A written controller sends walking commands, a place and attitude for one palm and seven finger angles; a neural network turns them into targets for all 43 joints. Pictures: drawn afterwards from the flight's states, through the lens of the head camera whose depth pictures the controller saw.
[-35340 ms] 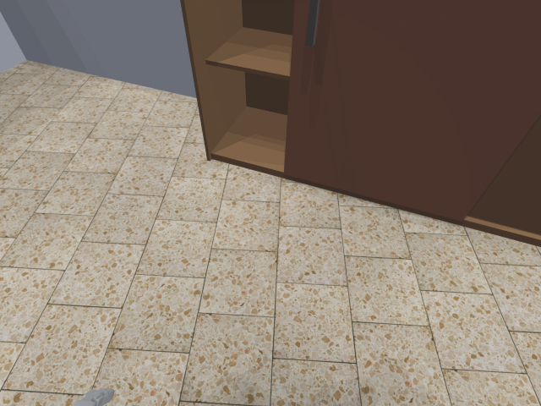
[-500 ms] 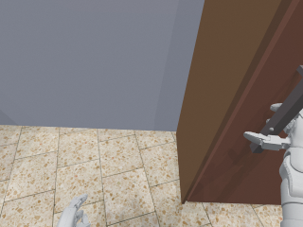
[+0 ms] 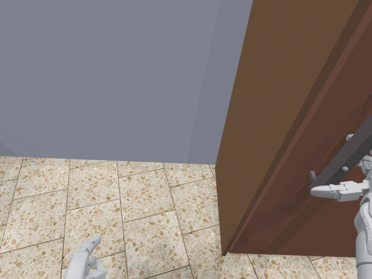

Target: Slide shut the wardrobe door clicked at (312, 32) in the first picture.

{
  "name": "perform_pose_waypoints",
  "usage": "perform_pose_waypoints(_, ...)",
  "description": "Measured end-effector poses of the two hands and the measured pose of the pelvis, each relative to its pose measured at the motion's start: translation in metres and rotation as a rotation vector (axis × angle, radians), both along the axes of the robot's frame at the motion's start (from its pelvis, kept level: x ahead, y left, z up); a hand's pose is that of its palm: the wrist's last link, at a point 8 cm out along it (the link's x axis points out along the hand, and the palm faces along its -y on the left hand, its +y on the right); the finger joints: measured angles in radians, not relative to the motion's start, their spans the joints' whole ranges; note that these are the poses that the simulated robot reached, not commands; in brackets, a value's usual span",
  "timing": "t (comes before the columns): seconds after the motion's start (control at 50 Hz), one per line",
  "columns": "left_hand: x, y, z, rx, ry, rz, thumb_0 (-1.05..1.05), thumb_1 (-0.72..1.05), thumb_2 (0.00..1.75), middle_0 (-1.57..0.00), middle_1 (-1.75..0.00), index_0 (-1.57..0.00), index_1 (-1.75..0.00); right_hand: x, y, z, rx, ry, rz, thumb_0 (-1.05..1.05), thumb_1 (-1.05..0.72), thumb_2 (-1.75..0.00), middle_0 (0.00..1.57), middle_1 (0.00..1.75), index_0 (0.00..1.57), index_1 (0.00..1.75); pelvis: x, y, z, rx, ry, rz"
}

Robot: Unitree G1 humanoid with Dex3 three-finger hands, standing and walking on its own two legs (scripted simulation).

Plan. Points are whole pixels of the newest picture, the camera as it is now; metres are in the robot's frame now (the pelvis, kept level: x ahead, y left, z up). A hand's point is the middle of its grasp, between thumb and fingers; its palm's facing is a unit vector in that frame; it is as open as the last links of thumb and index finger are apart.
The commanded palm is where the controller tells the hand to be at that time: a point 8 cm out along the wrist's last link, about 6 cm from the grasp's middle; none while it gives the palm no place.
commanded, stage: slip the hand off the handle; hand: right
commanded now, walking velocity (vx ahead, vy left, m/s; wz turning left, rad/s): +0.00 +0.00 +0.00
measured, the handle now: (343, 149) +0.36 -0.31 +0.13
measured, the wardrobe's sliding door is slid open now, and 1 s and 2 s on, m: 0.01 0.01 0.01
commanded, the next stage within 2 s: draw the hand back to the body in 1.12 s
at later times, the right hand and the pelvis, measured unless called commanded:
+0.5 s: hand out of the picture +0.32 -0.37 +0.11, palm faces +0.50 +0.82 -0.27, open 14.2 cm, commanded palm +0.26 -0.39 +0.13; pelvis +0.00 -0.01 -0.01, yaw +0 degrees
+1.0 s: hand out of the picture +0.23 -0.36 +0.11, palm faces +0.51 +0.81 -0.29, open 14.6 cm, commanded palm +0.18 -0.38 +0.13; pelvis +0.00 -0.02 +0.00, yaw -1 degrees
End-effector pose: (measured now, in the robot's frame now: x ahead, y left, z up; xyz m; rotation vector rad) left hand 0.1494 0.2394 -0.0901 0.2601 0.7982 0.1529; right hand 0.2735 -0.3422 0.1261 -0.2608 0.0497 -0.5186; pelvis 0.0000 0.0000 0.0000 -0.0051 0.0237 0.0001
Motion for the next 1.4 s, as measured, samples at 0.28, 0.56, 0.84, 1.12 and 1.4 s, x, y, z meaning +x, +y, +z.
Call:
perform_pose_waypoints(0.28,-0.008,0.006,-0.008,0.023,0.046,0.011,0.01,0.90,0.89,-0.20,-0.30,-0.20,-0.30,-0.002,-0.035,0.002,-0.015,0.003,-0.004,-0.02,0.55,-0.20,0.25,1.15,0.29,1.18,0.002,-0.003,-0.004,0.007,0.030,-0.011)
perform_pose_waypoints(0.56,-0.034,0.009,-0.012,0.023,0.084,0.064,0.02,0.90,0.89,-0.20,-0.30,-0.20,-0.30,-0.008,-0.058,0.003,-0.031,0.003,-0.008,-0.02,0.55,-0.20,0.25,1.15,0.31,1.19,0.000,-0.009,-0.007,0.012,0.046,0.005)
perform_pose_waypoints(0.84,0.000,-0.013,-0.002,0.007,-0.025,0.007,0.02,0.90,0.89,-0.20,-0.30,-0.20,-0.30,-0.065,-0.049,0.000,-0.045,-0.023,-0.023,-0.02,0.55,-0.20,0.25,1.15,0.26,1.15,0.002,-0.017,-0.006,0.016,0.015,-0.004)
perform_pose_waypoints(1.12,0.049,-0.039,0.018,-0.032,-0.177,-0.096,0.02,0.90,0.89,-0.20,-0.30,-0.21,-0.30,-0.112,-0.043,0.005,-0.049,0.010,-0.036,-0.02,0.55,-0.20,0.25,1.15,0.26,1.15,0.002,-0.013,-0.004,0.014,-0.014,-0.024)
perform_pose_waypoints(1.4,0.031,-0.021,0.010,-0.015,-0.159,-0.070,0.02,0.90,0.89,-0.20,-0.30,-0.21,-0.30,-0.117,-0.028,0.008,0.111,-0.039,0.145,-0.02,0.55,-0.20,0.25,1.15,0.25,1.15,-0.002,-0.004,-0.004,0.018,-0.044,-0.042)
